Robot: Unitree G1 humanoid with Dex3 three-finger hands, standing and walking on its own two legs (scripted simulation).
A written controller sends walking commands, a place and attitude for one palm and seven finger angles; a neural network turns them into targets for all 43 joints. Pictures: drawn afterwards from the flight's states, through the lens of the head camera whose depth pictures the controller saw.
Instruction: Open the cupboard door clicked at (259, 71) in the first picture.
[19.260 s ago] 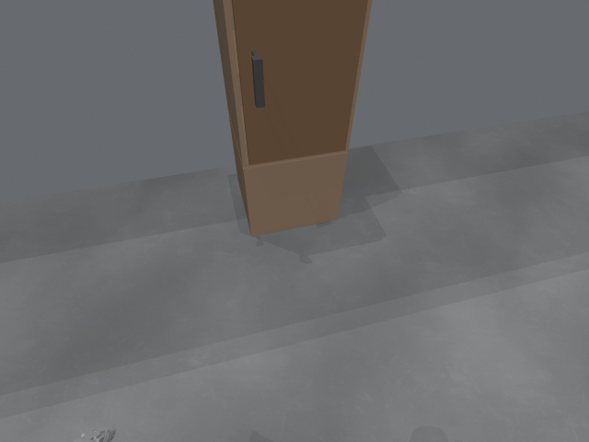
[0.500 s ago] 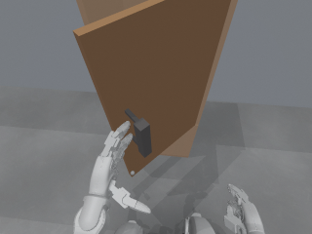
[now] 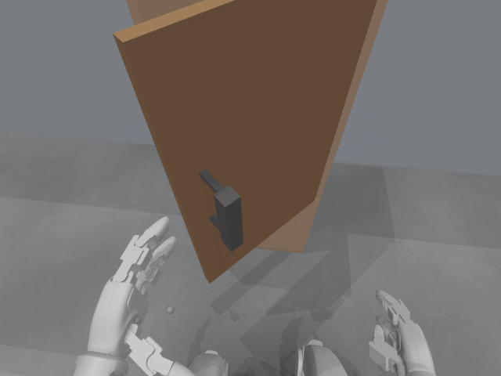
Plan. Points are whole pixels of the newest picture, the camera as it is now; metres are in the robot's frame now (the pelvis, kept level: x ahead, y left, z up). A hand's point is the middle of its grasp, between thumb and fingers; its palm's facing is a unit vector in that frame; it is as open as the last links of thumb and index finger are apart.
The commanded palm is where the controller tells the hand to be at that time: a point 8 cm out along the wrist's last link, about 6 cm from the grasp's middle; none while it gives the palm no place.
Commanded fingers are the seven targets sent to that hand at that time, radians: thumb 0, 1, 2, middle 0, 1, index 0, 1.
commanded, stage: draw the hand back to the body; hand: left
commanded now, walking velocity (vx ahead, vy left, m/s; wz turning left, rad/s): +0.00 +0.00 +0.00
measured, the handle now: (220, 211) +0.34 +0.07 +0.08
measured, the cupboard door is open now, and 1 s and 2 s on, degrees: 47 47 47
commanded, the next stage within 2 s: step back with the hand held close in 1.64 s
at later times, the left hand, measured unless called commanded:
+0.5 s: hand (114, 299) +0.20 +0.17 +0.13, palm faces -0.06 -1.00 -0.06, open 16.3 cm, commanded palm +0.17 +0.23 +0.15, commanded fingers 0.00 -0.40 0.34 -0.15 -0.30 -0.15 -0.30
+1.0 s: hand (6, 255) +0.21 +0.24 +0.20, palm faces +0.34 -0.86 -0.39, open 12.2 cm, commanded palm +0.16 +0.29 +0.23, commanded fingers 0.00 0.48 0.72 -0.19 -0.30 -0.19 -0.30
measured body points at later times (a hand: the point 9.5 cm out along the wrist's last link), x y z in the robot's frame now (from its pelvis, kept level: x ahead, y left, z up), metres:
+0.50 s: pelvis +0.01 +0.01 +0.03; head +0.03 +0.01 +0.48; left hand +0.19 +0.22 +0.13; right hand +0.18 -0.22 -0.03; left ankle -0.02 +0.13 -0.64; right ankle +0.05 -0.12 -0.64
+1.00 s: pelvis +0.02 +0.02 +0.08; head +0.01 +0.00 +0.53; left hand +0.19 +0.29 +0.23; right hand +0.20 -0.19 +0.00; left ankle -0.02 +0.13 -0.64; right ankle +0.05 -0.12 -0.64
